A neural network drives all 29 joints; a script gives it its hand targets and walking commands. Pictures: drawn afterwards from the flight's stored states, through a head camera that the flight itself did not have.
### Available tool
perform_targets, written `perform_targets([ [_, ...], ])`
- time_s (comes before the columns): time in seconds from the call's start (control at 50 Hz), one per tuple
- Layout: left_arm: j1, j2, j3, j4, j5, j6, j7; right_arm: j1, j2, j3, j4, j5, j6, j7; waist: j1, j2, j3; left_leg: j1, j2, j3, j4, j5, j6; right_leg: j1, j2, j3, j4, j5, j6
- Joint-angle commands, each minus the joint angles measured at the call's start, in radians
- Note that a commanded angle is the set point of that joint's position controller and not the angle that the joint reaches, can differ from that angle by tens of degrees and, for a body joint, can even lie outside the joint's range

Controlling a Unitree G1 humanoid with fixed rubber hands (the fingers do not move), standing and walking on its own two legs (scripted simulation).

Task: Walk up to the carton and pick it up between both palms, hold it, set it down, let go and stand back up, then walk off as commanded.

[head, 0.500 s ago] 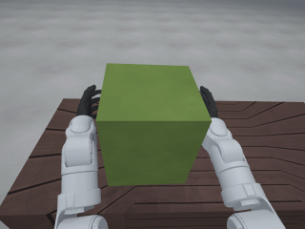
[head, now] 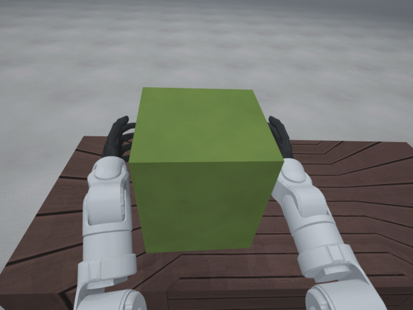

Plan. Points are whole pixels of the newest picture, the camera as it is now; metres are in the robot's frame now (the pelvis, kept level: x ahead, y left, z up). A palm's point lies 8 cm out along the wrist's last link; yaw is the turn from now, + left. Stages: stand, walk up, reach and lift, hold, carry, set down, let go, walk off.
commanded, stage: hold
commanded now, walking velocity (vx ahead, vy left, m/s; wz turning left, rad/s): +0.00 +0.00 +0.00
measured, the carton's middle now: (199, 171) +0.36 +0.02 +0.14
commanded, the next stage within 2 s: none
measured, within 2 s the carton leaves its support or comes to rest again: neither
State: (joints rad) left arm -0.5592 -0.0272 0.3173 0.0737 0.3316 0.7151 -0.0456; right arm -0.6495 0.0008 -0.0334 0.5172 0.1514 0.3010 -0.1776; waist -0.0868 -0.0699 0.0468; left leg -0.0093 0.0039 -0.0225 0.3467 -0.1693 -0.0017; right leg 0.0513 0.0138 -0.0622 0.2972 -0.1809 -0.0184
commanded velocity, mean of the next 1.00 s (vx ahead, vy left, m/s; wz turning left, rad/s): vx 0.00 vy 0.00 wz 0.00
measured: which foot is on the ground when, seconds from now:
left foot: down 0.00-1.00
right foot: down 0.00-1.00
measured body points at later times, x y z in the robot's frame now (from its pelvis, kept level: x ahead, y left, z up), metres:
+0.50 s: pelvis +0.00 +0.00 +0.00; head -0.05 +0.03 +0.45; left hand +0.37 +0.17 +0.19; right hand +0.37 -0.14 +0.18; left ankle +0.03 +0.12 -0.75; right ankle +0.00 -0.10 -0.75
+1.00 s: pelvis +0.00 +0.00 +0.00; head -0.05 +0.03 +0.45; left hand +0.36 +0.17 +0.19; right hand +0.37 -0.14 +0.19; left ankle +0.03 +0.12 -0.75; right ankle +0.00 -0.10 -0.75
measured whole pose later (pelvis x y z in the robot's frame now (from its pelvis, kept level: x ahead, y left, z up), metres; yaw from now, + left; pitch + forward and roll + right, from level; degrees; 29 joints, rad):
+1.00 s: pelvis +0.00 +0.00 +0.00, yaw +0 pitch -10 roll -1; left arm -0.55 -0.03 0.31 0.05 0.33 0.72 -0.04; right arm -0.64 -0.01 -0.02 0.49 0.16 0.30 -0.18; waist -0.09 -0.07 0.06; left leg -0.01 0.01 -0.02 0.34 -0.16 0.00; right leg 0.05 0.01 -0.07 0.29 -0.18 -0.02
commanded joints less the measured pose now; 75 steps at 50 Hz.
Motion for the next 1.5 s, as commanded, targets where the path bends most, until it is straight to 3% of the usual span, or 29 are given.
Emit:
perform_targets([
  [0.0, -0.698, -0.534, -0.581, -0.130, -0.182, -0.076, -0.120, -0.786, 0.558, 0.385, -0.369, 0.074, -0.083, 0.076, -0.022, 0.112, -0.399, 0.126, -0.024, 0.036, -0.017, 0.256, -0.022, 0.000, 0.025, -0.032, -0.032, 0.197, 0.055],
  [0.06, -0.697, -0.534, -0.597, -0.192, -0.196, -0.085, -0.112, -0.742, 0.574, 0.434, -0.375, 0.090, -0.081, 0.063, -0.024, 0.115, -0.481, 0.145, -0.036, 0.033, 0.012, 0.337, -0.026, 0.051, 0.024, -0.017, -0.008, 0.331, 0.062],
  [0.12, -0.715, -0.525, -0.590, -0.173, -0.196, -0.084, -0.105, -0.700, 0.537, 0.389, -0.317, 0.064, -0.074, 0.075, -0.017, 0.138, -0.412, 0.126, -0.025, 0.030, -0.008, 0.268, -0.030, -0.005, 0.027, -0.027, -0.031, 0.188, 0.042],
  [0.22, -0.596, -0.503, -0.553, -0.148, -0.154, -0.056, -0.123, -0.662, 0.533, 0.414, -0.354, 0.072, -0.060, 0.055, -0.023, 0.097, -0.406, 0.110, -0.050, 0.043, -0.008, 0.273, -0.010, 0.075, 0.014, -0.013, -0.026, 0.321, 0.065],
  [0.28, -0.665, -0.507, -0.542, -0.138, -0.175, -0.064, -0.126, -0.700, 0.542, 0.383, -0.322, 0.068, -0.060, 0.070, -0.023, 0.078, -0.341, 0.086, -0.023, 0.030, -0.045, 0.188, -0.006, 0.011, 0.020, -0.028, -0.042, 0.169, 0.059],
  [0.36, -0.653, -0.535, -0.569, -0.139, -0.170, -0.062, -0.115, -0.737, 0.537, 0.385, -0.356, 0.070, -0.077, 0.073, -0.020, 0.126, -0.411, 0.141, -0.019, 0.032, -0.028, 0.229, -0.018, 0.000, 0.025, -0.031, -0.038, 0.161, 0.047],
  [0.44, -0.693, -0.515, -0.531, -0.090, -0.164, -0.072, -0.107, -0.766, 0.563, 0.390, -0.316, 0.059, -0.073, 0.078, 0.015, 0.074, -0.372, 0.073, -0.038, 0.045, -0.044, 0.161, 0.008, 0.002, 0.019, -0.026, -0.036, 0.166, 0.055],
  [0.54, -0.655, -0.560, -0.632, -0.216, -0.206, -0.080, -0.106, -0.631, 0.532, 0.396, -0.320, 0.073, -0.073, 0.064, -0.058, 0.142, -0.452, 0.180, -0.011, 0.026, -0.002, 0.358, -0.051, 0.016, 0.037, -0.041, -0.022, 0.282, 0.046],
  [0.56, -0.654, -0.548, -0.607, -0.203, -0.205, -0.078, -0.106, -0.690, 0.558, 0.413, -0.387, 0.091, -0.076, 0.060, -0.037, 0.126, -0.453, 0.155, -0.031, 0.027, 0.007, 0.358, -0.028, 0.045, 0.026, -0.020, -0.018, 0.317, 0.056],
  [0.6, -0.661, -0.485, -0.533, -0.144, -0.156, -0.063, -0.117, -0.676, 0.542, 0.407, -0.325, 0.079, -0.063, 0.065, -0.007, 0.111, -0.372, 0.113, -0.037, 0.036, -0.020, 0.247, -0.004, 0.053, 0.017, -0.018, -0.036, 0.237, 0.052],
  [0.62, -0.684, -0.476, -0.516, -0.067, -0.159, -0.066, -0.125, -0.719, 0.534, 0.359, -0.277, 0.043, -0.056, 0.068, -0.028, 0.067, -0.305, 0.056, -0.040, 0.039, -0.054, 0.099, 0.007, 0.003, 0.011, -0.025, -0.053, 0.118, 0.061],
  [0.68, -0.688, -0.476, -0.487, -0.064, -0.133, -0.061, -0.134, -0.735, 0.536, 0.341, -0.233, 0.039, -0.060, 0.077, -0.002, 0.061, -0.288, 0.056, -0.024, 0.045, -0.071, 0.100, 0.006, 0.007, 0.015, -0.036, -0.056, 0.079, 0.055],
  [0.76, -0.689, -0.538, -0.580, -0.178, -0.177, -0.078, -0.111, -0.791, 0.573, 0.427, -0.393, 0.094, -0.098, 0.074, 0.008, 0.094, -0.453, 0.163, -0.027, 0.035, 0.001, 0.344, -0.019, 0.026, 0.030, -0.037, -0.018, 0.273, 0.057],
  [0.78, -0.645, -0.585, -0.621, -0.190, -0.204, -0.079, -0.103, -0.740, 0.548, 0.414, -0.378, 0.095, -0.097, 0.071, -0.032, 0.115, -0.483, 0.202, -0.010, 0.019, 0.019, 0.407, -0.041, 0.002, 0.042, -0.035, -0.015, 0.288, 0.057],
  [0.82, -0.690, -0.531, -0.604, -0.200, -0.212, -0.082, -0.102, -0.748, 0.570, 0.451, -0.409, 0.093, -0.088, 0.057, -0.018, 0.081, -0.477, 0.169, -0.031, 0.024, 0.018, 0.360, -0.021, 0.028, 0.034, -0.029, -0.011, 0.309, 0.066],
  [0.84, -0.651, -0.523, -0.587, -0.165, -0.185, -0.071, -0.102, -0.698, 0.538, 0.405, -0.340, 0.080, -0.071, 0.059, -0.024, 0.131, -0.399, 0.157, -0.025, 0.027, 0.007, 0.350, -0.030, 0.010, 0.027, -0.021, -0.026, 0.285, 0.053],
  [0.86, -0.694, -0.530, -0.607, -0.182, -0.199, -0.075, -0.104, -0.698, 0.528, 0.375, -0.337, 0.064, -0.077, 0.064, -0.056, 0.139, -0.413, 0.149, -0.023, 0.023, 0.001, 0.292, -0.035, -0.003, 0.023, -0.026, -0.033, 0.226, 0.052],
  [0.88, -0.635, -0.467, -0.517, -0.122, -0.127, -0.049, -0.116, -0.662, 0.513, 0.387, -0.282, 0.055, -0.060, 0.068, -0.006, 0.113, -0.321, 0.120, -0.034, 0.041, -0.029, 0.224, -0.003, 0.022, 0.018, -0.022, -0.043, 0.205, 0.051],
  [0.9, -0.616, -0.474, -0.519, -0.125, -0.130, -0.043, -0.123, -0.635, 0.501, 0.370, -0.261, 0.045, -0.053, 0.069, -0.030, 0.102, -0.320, 0.112, -0.032, 0.039, -0.041, 0.190, -0.009, 0.028, 0.018, -0.027, -0.050, 0.177, 0.044],
  [0.94, -0.653, -0.498, -0.537, -0.133, -0.149, -0.058, -0.122, -0.748, 0.551, 0.410, -0.378, 0.076, -0.081, 0.069, 0.011, 0.071, -0.371, 0.087, -0.034, 0.040, -0.030, 0.190, 0.001, 0.026, 0.018, -0.031, -0.040, 0.194, 0.058],
  [0.96, -0.659, -0.513, -0.536, -0.100, -0.138, -0.054, -0.119, -0.744, 0.536, 0.379, -0.310, 0.065, -0.071, 0.073, -0.005, 0.097, -0.329, 0.099, -0.027, 0.037, -0.046, 0.151, -0.009, -0.005, 0.022, -0.034, -0.047, 0.106, 0.055],
  [1.06, -0.667, -0.523, -0.592, -0.156, -0.185, -0.074, -0.107, -0.728, 0.541, 0.407, -0.373, 0.076, -0.083, 0.066, -0.024, 0.111, -0.428, 0.144, -0.024, 0.027, -0.008, 0.279, -0.020, 0.007, 0.024, -0.024, -0.030, 0.255, 0.055],
  [1.08, -0.623, -0.493, -0.543, -0.147, -0.147, -0.063, -0.105, -0.714, 0.556, 0.436, -0.360, 0.089, -0.076, 0.066, 0.026, 0.103, -0.401, 0.136, -0.032, 0.031, -0.009, 0.292, -0.007, 0.021, 0.023, -0.026, -0.035, 0.246, 0.059],
  [1.1, -0.712, -0.481, -0.552, -0.129, -0.156, -0.071, -0.109, -0.718, 0.536, 0.379, -0.281, 0.054, -0.066, 0.069, -0.016, 0.107, -0.354, 0.124, -0.032, 0.038, -0.029, 0.199, -0.014, -0.023, 0.017, -0.027, -0.046, 0.165, 0.051],
  [1.16, -0.661, -0.492, -0.531, -0.099, -0.162, -0.060, -0.128, -0.715, 0.541, 0.356, -0.311, 0.045, -0.072, 0.067, -0.030, 0.059, -0.357, 0.101, -0.030, 0.047, -0.039, 0.158, 0.004, 0.003, 0.014, -0.024, -0.046, 0.186, 0.059],
  [1.26, -0.687, -0.535, -0.584, -0.205, -0.180, -0.080, -0.114, -0.729, 0.583, 0.438, -0.389, 0.094, -0.083, 0.063, 0.004, 0.116, -0.497, 0.152, -0.038, 0.042, 0.003, 0.345, -0.020, 0.060, 0.026, -0.026, -0.010, 0.325, 0.063],
  [1.32, -0.672, -0.493, -0.562, -0.162, -0.167, -0.062, -0.121, -0.720, 0.537, 0.391, -0.325, 0.065, -0.072, 0.060, -0.028, 0.103, -0.396, 0.111, -0.035, 0.038, -0.014, 0.239, -0.013, 0.034, 0.020, -0.026, -0.025, 0.267, 0.066],
  [1.38, -0.684, -0.480, -0.516, -0.105, -0.152, -0.061, -0.128, -0.742, 0.547, 0.366, -0.316, 0.049, -0.077, 0.071, 0.000, 0.086, -0.342, 0.053, -0.037, 0.044, -0.052, 0.119, 0.014, 0.016, 0.007, -0.027, -0.040, 0.141, 0.062],
  [1.48, -0.696, -0.529, -0.562, -0.147, -0.165, -0.067, -0.112, -0.752, 0.564, 0.386, -0.331, 0.075, -0.082, 0.075, -0.005, 0.125, -0.406, 0.106, -0.027, 0.036, -0.026, 0.241, -0.011, 0.017, 0.019, -0.023, -0.028, 0.187, 0.058],
])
